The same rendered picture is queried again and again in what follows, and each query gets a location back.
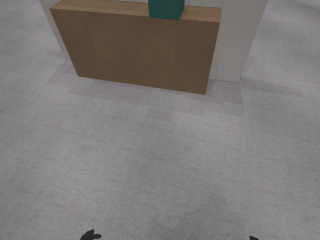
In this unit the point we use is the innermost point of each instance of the pedestal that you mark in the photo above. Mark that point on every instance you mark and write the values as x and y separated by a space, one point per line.
117 41

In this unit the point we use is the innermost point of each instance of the robot left hand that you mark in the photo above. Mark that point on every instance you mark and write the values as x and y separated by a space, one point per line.
89 235

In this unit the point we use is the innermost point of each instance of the carton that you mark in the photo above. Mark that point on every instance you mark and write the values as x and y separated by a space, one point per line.
166 9

